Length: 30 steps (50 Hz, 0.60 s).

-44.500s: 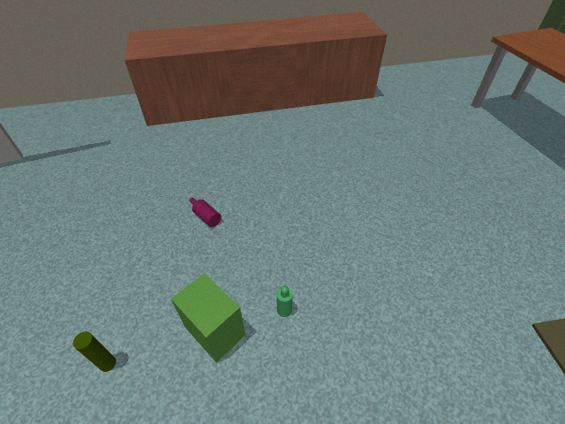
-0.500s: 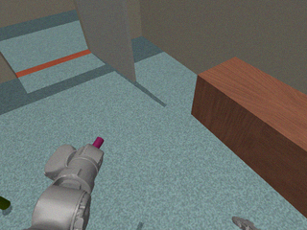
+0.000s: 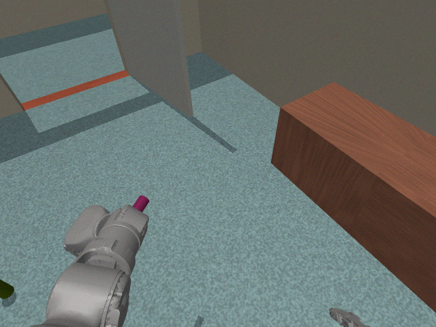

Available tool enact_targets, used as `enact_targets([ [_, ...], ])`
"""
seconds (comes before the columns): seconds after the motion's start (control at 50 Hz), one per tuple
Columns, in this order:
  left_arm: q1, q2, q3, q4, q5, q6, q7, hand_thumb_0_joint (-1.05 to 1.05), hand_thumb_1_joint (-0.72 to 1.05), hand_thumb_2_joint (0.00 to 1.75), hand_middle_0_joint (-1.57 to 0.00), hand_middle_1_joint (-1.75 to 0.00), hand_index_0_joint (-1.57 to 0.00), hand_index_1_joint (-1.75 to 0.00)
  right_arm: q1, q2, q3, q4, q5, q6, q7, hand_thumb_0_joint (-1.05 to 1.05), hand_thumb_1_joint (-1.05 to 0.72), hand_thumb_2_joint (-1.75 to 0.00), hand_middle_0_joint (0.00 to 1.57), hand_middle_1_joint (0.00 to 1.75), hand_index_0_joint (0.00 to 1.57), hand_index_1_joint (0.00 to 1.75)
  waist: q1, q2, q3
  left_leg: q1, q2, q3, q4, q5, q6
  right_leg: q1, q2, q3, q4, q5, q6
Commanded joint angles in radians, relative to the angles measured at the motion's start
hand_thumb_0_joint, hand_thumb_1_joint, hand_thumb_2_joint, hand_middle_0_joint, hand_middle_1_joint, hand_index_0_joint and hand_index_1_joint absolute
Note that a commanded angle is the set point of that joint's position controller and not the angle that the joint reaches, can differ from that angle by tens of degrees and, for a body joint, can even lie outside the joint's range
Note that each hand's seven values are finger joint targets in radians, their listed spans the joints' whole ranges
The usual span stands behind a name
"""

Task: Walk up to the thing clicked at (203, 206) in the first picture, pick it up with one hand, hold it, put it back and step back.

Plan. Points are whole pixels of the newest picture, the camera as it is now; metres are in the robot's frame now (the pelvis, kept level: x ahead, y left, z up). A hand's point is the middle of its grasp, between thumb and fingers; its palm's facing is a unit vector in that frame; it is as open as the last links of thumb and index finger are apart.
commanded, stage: crouch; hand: left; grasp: from above
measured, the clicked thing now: (122, 231) +0.36 +0.23 -0.06
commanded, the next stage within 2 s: none
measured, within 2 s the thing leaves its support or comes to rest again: neither
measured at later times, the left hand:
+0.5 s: hand (119, 259) +0.32 +0.24 -0.11, palm faces -0.23 -0.41 -0.88, open 10.0 cm
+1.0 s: hand (148, 274) +0.37 +0.24 -0.37, palm faces -0.05 -0.45 -0.89, open 10.1 cm
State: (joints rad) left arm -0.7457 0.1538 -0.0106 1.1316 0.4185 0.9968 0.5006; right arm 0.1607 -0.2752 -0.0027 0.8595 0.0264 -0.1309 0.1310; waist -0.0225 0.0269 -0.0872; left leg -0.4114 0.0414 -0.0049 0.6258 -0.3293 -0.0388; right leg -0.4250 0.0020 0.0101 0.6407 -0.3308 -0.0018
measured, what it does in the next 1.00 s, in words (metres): lowers itself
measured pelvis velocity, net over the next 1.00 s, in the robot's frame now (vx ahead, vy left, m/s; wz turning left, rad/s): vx -0.08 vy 0.01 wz -0.05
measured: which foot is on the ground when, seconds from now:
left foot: down 0.00-1.00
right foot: down 0.00-1.00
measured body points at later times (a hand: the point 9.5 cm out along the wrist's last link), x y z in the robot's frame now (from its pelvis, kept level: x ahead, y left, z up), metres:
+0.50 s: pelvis -0.02 +0.00 -0.03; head +0.06 +0.01 +0.41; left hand +0.33 +0.25 -0.06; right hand +0.08 -0.27 -0.15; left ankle -0.01 +0.14 -0.72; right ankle -0.01 -0.12 -0.72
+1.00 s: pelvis -0.08 +0.01 -0.25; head +0.13 +0.02 +0.15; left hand +0.38 +0.26 -0.32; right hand -0.05 -0.25 -0.38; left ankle -0.01 +0.14 -0.72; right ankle -0.01 -0.12 -0.72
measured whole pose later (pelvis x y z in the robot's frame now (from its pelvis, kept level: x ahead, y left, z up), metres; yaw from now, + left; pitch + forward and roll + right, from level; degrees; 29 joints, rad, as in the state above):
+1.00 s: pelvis -0.08 +0.01 -0.25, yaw -3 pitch +37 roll -3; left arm -1.18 0.46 0.35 1.58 0.48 0.60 0.78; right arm 0.12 -0.25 0.00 0.91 -0.12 -0.14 0.20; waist -0.21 0.04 -0.18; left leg -1.81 0.05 -0.07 1.80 -0.64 -0.04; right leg -1.80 0.04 -0.02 1.75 -0.60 0.02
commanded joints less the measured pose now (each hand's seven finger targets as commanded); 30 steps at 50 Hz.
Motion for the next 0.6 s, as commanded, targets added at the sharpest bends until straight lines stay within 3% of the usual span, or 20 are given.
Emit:
enact_targets([
  [0.0,-0.487,0.177,-0.011,-0.164,0.06,-0.011,0.054,0.0,0.74,0.68,-1.05,-0.62,-1.03,-0.65,-0.054,-0.153,-0.053,-0.111,0.001,-0.038,0.0,0.0,-0.9,-0.9,0.2,0.3,0.2,0.3,-0.019,-0.036,-0.357,0.118,-0.05,0.052,-0.043,0.342,0.031,0.177,0.033,-0.024,-0.058,0.407,-0.002],
  [0.02,-0.475,0.194,-0.001,-0.162,0.059,-0.01,0.056,0.0,0.74,0.7,-1.05,-0.64,-1.03,-0.66,-0.059,-0.153,-0.058,-0.112,0.001,-0.038,0.001,0.0,-0.9,-0.9,0.2,0.3,0.2,0.3,-0.004,-0.023,-0.35,0.103,-0.054,0.056,-0.041,0.344,0.029,0.183,0.03,-0.022,-0.057,0.419,-0.002],
  [0.04,-0.47,0.19,0.001,-0.15,0.054,-0.007,0.055,0.0,0.82,0.78,-1.1,-0.72,-1.1,-0.73,-0.056,-0.153,-0.059,-0.11,-0.001,-0.038,0.001,0.0,-0.89,-0.9,0.2,0.3,0.2,0.3,-0.008,-0.023,-0.348,0.101,-0.053,0.056,-0.043,0.341,0.029,0.181,0.03,-0.023,-0.056,0.415,-0.003],
  [0.06,-0.457,0.175,-0.008,-0.145,0.053,-0.005,0.054,0.0,0.79,0.85,-1.02,-0.76,-1.02,-0.74,-0.057,-0.149,-0.056,-0.108,0.0,-0.038,0.002,0.0,-0.84,-0.88,0.2,0.3,0.2,0.3,-0.007,-0.029,-0.336,0.102,-0.051,0.053,-0.049,0.333,0.028,0.182,0.033,-0.028,-0.057,0.399,-0.004],
  [0.14,-0.441,0.177,-0.003,-0.098,0.061,-0.014,0.054,0.0,0.85,0.73,-1.06,-0.72,-1.09,-0.69,-0.045,-0.148,-0.055,-0.096,0.0,-0.041,0.0,0.0,-0.85,-0.89,0.2,0.3,0.2,0.3,-0.004,-0.045,-0.29,0.076,-0.044,0.048,-0.063,0.273,0.029,0.139,0.036,-0.03,-0.071,0.303,-0.008],
  [0.16,-0.448,0.152,-0.013,-0.094,0.058,-0.022,0.055,0.0,0.85,0.73,-1.05,-0.72,-1.08,-0.69,-0.046,-0.145,-0.053,-0.095,0.001,-0.042,-0.001,0.0,-0.85,-0.89,0.2,0.3,0.2,0.3,-0.017,-0.057,-0.284,0.074,-0.044,0.05,-0.059,0.265,0.033,0.132,0.035,-0.026,-0.079,0.306,-0.005],
  [0.2,-0.43,0.173,0.004,-0.044,0.063,-0.033,0.057,0.0,0.83,0.72,-1.04,-0.73,-1.07,-0.7,-0.023,-0.149,-0.057,-0.086,0.0,-0.046,-0.001,0.0,-0.86,-0.89,0.2,0.3,0.2,0.3,-0.016,-0.081,-0.277,0.039,-0.047,0.056,-0.042,0.255,0.037,0.12,0.028,-0.016,-0.078,0.315,-0.001],
  [0.24,-0.422,0.152,0.003,-0.021,0.066,-0.06,0.057,0.0,0.82,0.72,-1.04,-0.7,-1.07,-0.68,-0.009,-0.145,-0.061,-0.073,-0.003,-0.048,-0.001,0.0,-0.86,-0.89,0.2,0.3,0.2,0.3,-0.031,-0.108,-0.286,0.015,-0.046,0.058,-0.017,0.251,0.04,0.099,0.022,-0.007,-0.068,0.346,0.003],
  [0.32,-0.456,0.184,0.021,0.026,0.106,-0.126,0.069,0.0,0.79,0.69,-1.03,-0.69,-1.05,-0.67,0.032,-0.141,-0.071,-0.04,-0.017,-0.052,0.0,0.0,-0.86,-0.89,0.2,0.3,0.2,0.3,-0.051,-0.095,-0.314,-0.05,-0.043,0.06,0.045,0.249,0.035,0.056,0.016,0.009,-0.012,0.389,0.003],
  [0.42,-0.492,0.238,0.082,0.123,0.152,-0.209,0.138,0.0,0.8,0.62,-1.02,-0.67,-1.06,-0.63,0.067,-0.145,-0.092,-0.02,-0.052,-0.066,0.012,0.0,-0.86,-0.89,0.2,0.3,0.2,0.3,-0.059,-0.037,-0.381,-0.214,-0.038,0.065,0.214,0.242,0.018,-0.103,0.02,0.012,0.155,0.363,-0.009],
  [0.48,-0.517,0.224,0.118,0.211,0.167,-0.246,0.206,0.0,0.71,0.67,-1.0,-0.66,-1.02,-0.64,0.09,-0.141,-0.094,-0.021,-0.081,-0.073,0.031,0.0,-0.87,-0.89,0.2,0.3,0.2,0.3,-0.079,-0.034,-0.384,-0.355,-0.034,0.055,0.334,0.181,0.015,-0.27,0.028,0.007,0.271,0.285,-0.014],
  [0.58,-0.609,0.261,0.237,0.267,0.084,-0.294,0.327,0.0,0.59,0.66,-0.97,-0.55,-0.96,-0.57,0.074,-0.154,-0.094,-0.03,-0.126,-0.077,0.058,0.0,-0.87,-0.89,0.2,0.3,0.2,0.3,-0.085,0.057,-0.514,-0.493,-0.028,0.035,0.492,0.134,-0.007,-0.46,0.043,-0.017,0.446,0.197,-0.027],
])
